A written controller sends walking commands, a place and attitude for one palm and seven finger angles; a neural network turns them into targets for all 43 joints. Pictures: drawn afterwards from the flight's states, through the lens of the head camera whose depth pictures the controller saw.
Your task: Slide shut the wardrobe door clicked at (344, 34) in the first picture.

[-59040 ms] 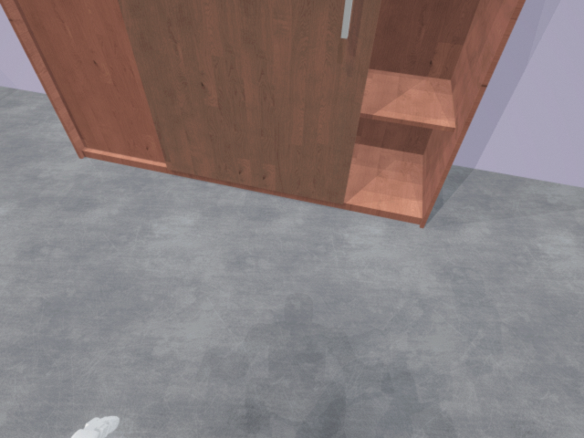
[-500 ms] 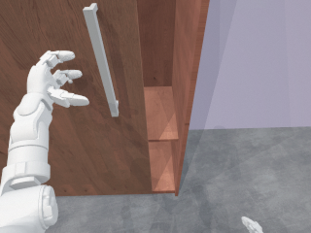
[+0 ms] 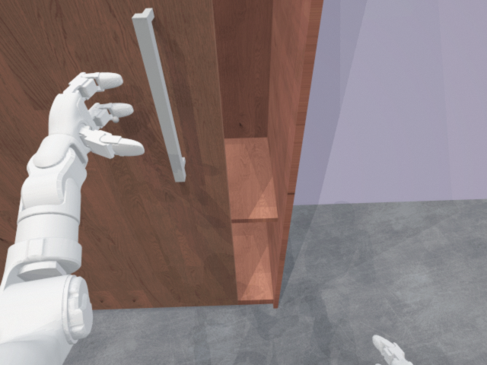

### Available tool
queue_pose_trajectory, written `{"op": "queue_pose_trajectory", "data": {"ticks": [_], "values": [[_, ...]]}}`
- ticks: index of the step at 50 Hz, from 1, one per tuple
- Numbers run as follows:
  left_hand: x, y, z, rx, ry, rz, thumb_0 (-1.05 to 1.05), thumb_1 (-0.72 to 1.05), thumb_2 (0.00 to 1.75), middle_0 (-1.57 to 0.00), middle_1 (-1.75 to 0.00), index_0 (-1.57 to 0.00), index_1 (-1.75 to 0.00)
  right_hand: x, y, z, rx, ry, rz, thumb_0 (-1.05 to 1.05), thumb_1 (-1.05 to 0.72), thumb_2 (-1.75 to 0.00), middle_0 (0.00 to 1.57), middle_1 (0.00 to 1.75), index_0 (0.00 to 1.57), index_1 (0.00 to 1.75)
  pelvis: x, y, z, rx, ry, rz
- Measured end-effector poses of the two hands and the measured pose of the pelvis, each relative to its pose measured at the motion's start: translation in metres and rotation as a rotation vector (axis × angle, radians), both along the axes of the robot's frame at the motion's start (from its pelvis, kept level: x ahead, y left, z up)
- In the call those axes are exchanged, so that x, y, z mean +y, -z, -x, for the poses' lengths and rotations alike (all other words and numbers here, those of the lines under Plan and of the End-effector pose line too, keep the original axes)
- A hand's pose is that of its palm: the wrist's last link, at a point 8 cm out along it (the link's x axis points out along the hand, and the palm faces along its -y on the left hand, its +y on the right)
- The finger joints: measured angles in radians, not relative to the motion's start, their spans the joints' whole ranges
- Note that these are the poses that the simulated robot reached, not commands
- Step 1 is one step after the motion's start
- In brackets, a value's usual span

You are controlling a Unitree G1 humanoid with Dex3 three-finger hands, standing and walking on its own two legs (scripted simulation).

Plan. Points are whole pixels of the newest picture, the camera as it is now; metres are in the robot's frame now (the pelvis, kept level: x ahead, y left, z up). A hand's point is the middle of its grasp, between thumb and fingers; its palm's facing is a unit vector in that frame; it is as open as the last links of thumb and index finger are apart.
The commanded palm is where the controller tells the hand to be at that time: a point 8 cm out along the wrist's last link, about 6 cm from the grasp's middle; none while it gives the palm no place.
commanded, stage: move the hooked fingers beside the handle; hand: left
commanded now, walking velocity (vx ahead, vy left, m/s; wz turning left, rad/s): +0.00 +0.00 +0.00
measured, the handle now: (166, 108) +0.49 +0.15 +0.21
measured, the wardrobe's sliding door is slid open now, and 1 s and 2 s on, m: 0.14 0.14 0.14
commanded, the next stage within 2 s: feel for the door with the fingertips in 0.14 s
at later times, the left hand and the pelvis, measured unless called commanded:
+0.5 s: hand (135, 122) +0.43 +0.18 +0.22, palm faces +0.05 -1.00 +0.02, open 14.0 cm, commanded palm +0.40 +0.23 +0.21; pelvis +0.00 +0.00 +0.00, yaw +0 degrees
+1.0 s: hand (140, 113) +0.44 +0.18 +0.23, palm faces +0.07 -1.00 +0.01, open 14.0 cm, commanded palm +0.42 +0.23 +0.21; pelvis +0.01 +0.00 +0.00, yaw +0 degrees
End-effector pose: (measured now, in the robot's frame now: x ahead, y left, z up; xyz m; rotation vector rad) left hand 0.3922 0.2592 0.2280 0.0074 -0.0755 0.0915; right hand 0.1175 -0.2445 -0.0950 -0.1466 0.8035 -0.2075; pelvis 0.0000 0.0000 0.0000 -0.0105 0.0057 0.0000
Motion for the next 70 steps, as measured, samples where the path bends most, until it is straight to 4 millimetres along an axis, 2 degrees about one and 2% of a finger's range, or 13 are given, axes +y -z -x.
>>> {"op": "queue_pose_trajectory", "data": {"ticks": [6,10,14,21,28,32,38,43,56,70], "values": [[0.012,0.017,0.007,0.049,0.000,-0.009,-0.01,-0.50,0.30,-0.30,-1.20,-0.30,-1.20,-0.006,0.004,0.012,0.039,0.017,0.012,0.01,-0.90,-0.90,0.20,0.30,0.20,0.30,0.001,0.000,-0.001,0.005,-0.001,0.001],[0.005,0.011,0.011,-0.034,0.025,-0.006,-0.01,-0.50,0.30,-0.30,-1.20,-0.30,-1.20,-0.009,0.004,0.014,0.057,0.007,0.032,0.01,-0.90,-0.90,0.20,0.30,0.20,0.30,0.002,0.000,-0.001,-0.001,-0.009,0.004],[-0.004,0.004,0.006,-0.057,0.041,0.001,-0.01,-0.50,0.30,-0.30,-1.20,-0.30,-1.20,-0.009,0.002,0.011,0.046,0.002,0.037,0.01,-0.90,-0.90,0.20,0.30,0.20,0.30,0.002,0.000,0.000,0.001,-0.012,0.005],[-0.017,0.013,-0.011,0.043,0.039,0.005,-0.01,-0.50,0.30,-0.30,-1.20,-0.30,-1.20,-0.004,0.002,0.002,0.015,0.006,0.015,0.01,-0.90,-0.90,0.20,0.30,0.20,0.30,0.004,0.000,0.000,0.018,-0.004,0.002],[-0.030,0.010,-0.011,-0.025,0.046,0.023,-0.01,-0.50,0.30,-0.30,-1.20,-0.30,-1.20,0.002,0.002,-0.003,0.011,-0.002,-0.005,0.01,-0.90,-0.90,0.20,0.30,0.20,0.30,0.003,0.000,-0.007,0.015,0.005,-0.002],[-0.035,0.012,-0.012,-0.003,0.043,0.014,-0.01,-0.50,0.30,-0.30,-1.20,-0.30,-1.20,0.003,0.002,-0.007,0.015,-0.007,-0.011,0.01,-0.90,-0.90,0.20,0.30,0.20,0.30,0.002,0.000,-0.009,0.012,0.004,-0.001],[-0.035,0.016,-0.016,0.034,0.022,0.017,-0.01,-0.50,0.30,-0.30,-1.20,-0.30,-1.20,0.001,0.003,-0.012,0.018,-0.007,-0.009,0.01,-0.90,-0.90,0.20,0.30,0.20,0.30,0.001,0.000,-0.010,0.015,0.003,-0.003],[-0.034,0.008,-0.018,-0.002,0.015,0.014,-0.01,-0.50,0.30,-0.30,-1.20,-0.30,-1.20,-0.003,0.002,-0.013,0.026,-0.006,0.001,0.01,-0.90,-0.90,0.20,0.30,0.20,0.30,-0.002,0.000,-0.012,0.015,0.001,-0.004],[-0.029,0.003,-0.025,0.023,0.019,0.018,-0.01,-0.50,0.30,-0.36,-1.24,-0.32,-1.22,-0.012,0.008,0.001,0.080,0.005,0.018,0.01,-0.90,-0.90,0.20,0.30,0.20,0.30,-0.003,0.001,-0.009,0.025,-0.011,-0.001],[-0.034,0.009,-0.023,0.020,0.029,0.009,-0.01,-0.50,0.30,-0.33,-1.23,-0.30,-1.20,-0.006,0.011,0.021,0.096,0.023,0.006,0.01,-0.90,-0.90,0.20,0.30,0.20,0.30,0.001,0.001,-0.003,0.021,-0.002,0.000]]}}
